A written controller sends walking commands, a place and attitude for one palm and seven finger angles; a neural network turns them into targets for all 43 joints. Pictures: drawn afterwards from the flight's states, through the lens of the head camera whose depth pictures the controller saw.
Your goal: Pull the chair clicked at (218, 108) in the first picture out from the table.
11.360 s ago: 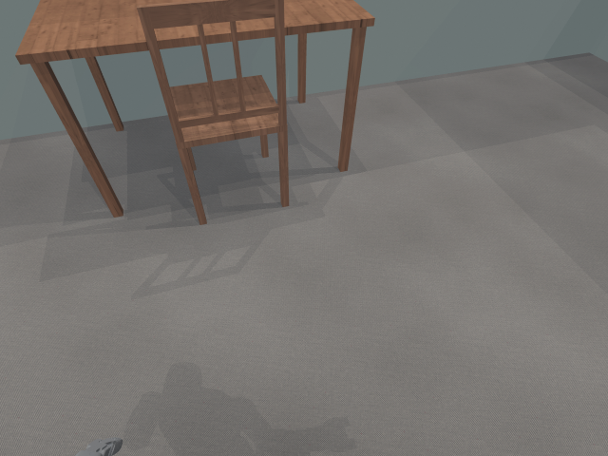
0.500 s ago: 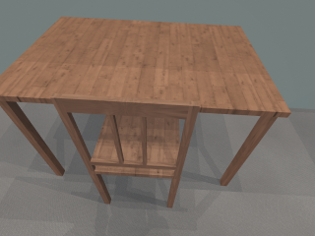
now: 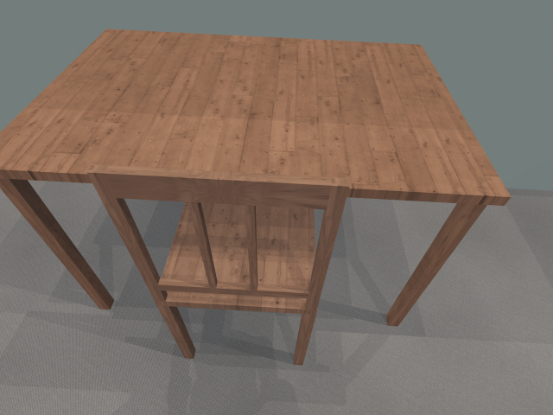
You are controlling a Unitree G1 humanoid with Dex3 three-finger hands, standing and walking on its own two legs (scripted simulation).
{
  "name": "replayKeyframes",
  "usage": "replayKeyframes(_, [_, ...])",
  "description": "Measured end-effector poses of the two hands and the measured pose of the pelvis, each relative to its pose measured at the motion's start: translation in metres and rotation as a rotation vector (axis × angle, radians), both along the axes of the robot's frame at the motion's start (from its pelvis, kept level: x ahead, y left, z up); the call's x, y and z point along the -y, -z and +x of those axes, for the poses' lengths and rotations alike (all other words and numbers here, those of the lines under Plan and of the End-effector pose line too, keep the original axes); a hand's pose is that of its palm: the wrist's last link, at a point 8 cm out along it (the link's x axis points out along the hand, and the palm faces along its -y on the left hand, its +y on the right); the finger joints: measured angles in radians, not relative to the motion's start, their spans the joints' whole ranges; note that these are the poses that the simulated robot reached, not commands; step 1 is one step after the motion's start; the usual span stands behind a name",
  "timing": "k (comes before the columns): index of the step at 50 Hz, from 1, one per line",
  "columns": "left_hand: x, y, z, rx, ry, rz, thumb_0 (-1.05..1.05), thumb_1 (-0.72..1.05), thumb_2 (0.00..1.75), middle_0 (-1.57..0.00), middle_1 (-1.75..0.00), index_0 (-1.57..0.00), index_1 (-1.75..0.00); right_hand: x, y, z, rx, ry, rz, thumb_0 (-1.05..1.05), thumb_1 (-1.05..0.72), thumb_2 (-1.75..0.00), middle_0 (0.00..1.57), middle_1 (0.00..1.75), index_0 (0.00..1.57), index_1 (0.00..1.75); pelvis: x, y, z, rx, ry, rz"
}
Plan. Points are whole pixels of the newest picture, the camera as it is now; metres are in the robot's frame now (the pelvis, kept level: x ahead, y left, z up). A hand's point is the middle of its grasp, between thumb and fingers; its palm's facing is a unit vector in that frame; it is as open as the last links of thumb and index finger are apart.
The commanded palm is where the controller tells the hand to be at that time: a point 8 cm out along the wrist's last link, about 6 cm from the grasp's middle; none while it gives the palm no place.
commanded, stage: look again from close up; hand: left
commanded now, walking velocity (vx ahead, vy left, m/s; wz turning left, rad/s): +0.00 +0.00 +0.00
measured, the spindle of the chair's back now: (205, 248) +0.44 +0.17 -0.10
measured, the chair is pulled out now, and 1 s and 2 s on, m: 0.00 0.00 0.00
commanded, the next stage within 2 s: raise the hand toward the chair's back in 0.76 s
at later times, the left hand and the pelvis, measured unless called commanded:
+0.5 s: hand out of the picture -0.03 +0.15 -0.18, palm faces +0.03 -0.99 -0.15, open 7.4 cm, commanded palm none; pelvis +0.00 +0.00 +0.00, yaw +0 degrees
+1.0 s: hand out of the picture +0.06 +0.19 -0.12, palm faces +0.20 -0.95 -0.24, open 7.4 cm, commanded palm +0.10 +0.21 -0.07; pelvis -0.01 +0.00 -0.01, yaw +3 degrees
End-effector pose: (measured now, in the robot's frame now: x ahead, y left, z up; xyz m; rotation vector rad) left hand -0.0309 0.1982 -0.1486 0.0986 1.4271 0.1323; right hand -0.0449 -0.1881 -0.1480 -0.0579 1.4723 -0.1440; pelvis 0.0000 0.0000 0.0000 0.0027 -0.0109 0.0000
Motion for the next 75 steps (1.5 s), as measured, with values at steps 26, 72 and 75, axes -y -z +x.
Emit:
replayKeyframes(26, [0.002, 0.000, -0.003, 0.001, 0.000, -0.001, 0.01, 0.91, 0.90, -0.20, -0.30, -0.20, -0.30, 0.001, -0.001, -0.005, -0.007, 0.002, 0.001, 0.00, -0.91, -0.90, 0.20, 0.30, 0.20, 0.30, 0.002, 0.000, -0.002, 0.000, -0.001, 0.001])
replayKeyframes(72, [-0.026, -0.085, 0.131, 1.336, 0.058, 0.015, 0.02, 0.43, 0.69, -0.16, -0.23, -0.15, -0.23, 0.014, -0.021, 0.272, 1.027, -0.386, -0.071, 0.01, -0.91, -0.90, 0.20, 0.30, 0.20, 0.30, 0.015, 0.102, -0.036, -0.271, -0.093, -0.042])
replayKeyframes(75, [-0.029, -0.093, 0.141, 1.399, 0.100, 0.004, 0.02, 0.36, 0.67, -0.15, -0.21, -0.14, -0.22, -0.001, 0.006, 0.256, 0.955, -0.392, -0.016, 0.01, -0.91, -0.90, 0.20, 0.30, 0.20, 0.30, 0.016, 0.107, -0.040, -0.288, -0.103, -0.056])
